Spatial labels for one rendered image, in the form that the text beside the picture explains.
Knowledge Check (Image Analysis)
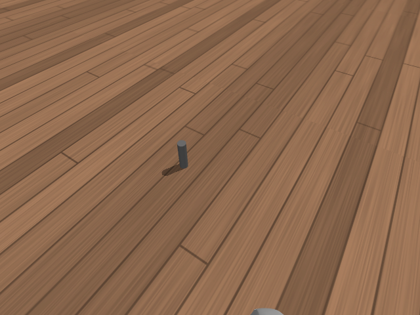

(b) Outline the can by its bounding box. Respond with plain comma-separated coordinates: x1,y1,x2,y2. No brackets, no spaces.
177,140,188,169

